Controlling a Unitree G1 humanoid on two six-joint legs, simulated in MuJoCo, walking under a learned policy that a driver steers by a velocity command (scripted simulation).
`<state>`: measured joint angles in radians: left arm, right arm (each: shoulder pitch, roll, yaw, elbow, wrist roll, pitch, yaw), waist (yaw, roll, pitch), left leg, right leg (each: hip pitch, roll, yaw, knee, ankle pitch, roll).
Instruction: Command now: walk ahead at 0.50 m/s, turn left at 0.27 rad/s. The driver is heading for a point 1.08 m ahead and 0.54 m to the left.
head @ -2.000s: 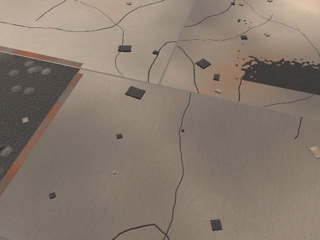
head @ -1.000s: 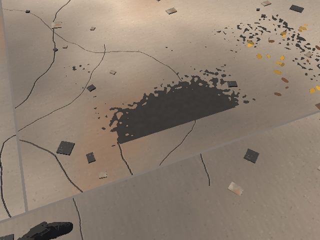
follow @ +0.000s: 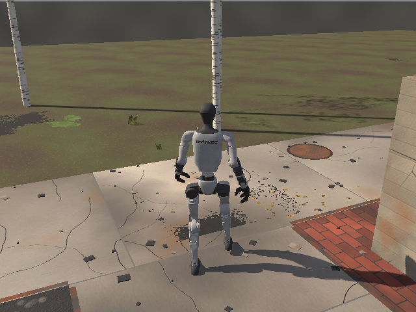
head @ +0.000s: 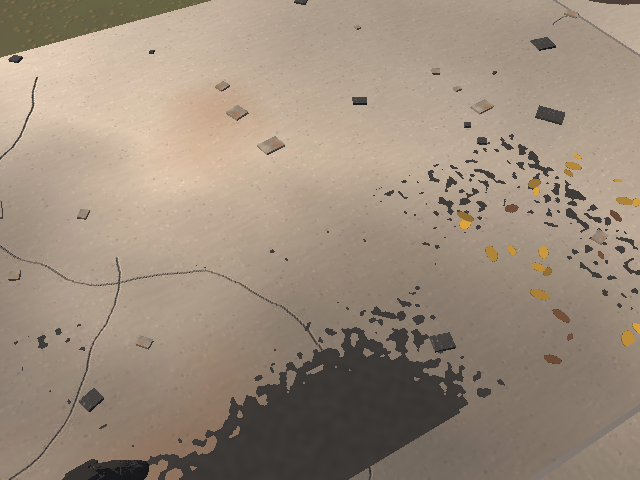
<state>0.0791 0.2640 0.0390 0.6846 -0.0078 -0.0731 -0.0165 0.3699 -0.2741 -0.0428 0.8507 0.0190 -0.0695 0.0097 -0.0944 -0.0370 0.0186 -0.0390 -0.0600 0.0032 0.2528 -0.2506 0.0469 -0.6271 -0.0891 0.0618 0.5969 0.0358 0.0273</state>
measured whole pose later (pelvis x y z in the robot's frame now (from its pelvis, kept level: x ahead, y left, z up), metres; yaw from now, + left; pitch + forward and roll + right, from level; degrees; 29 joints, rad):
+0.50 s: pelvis +0.26 -0.02 +0.00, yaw +16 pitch +1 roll -3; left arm 0.31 0.28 0.08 0.85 0.00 -0.08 0.01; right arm 0.13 -0.29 -0.06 0.70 0.02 -0.02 0.03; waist 0.08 0.04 0.03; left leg -0.67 0.11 -0.02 0.75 -0.02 0.01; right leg 0.03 0.00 -0.22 0.23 -0.27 0.01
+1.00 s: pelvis +0.50 +0.12 +0.00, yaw +34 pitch +2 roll +0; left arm 0.02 0.29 0.05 0.72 0.00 -0.09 -0.02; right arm 0.35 -0.28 -0.07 0.72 0.02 -0.04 -0.01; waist -0.08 -0.04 0.03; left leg -0.12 -0.11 -0.15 0.36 -0.27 0.08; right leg -0.63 -0.05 0.10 0.59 0.05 0.06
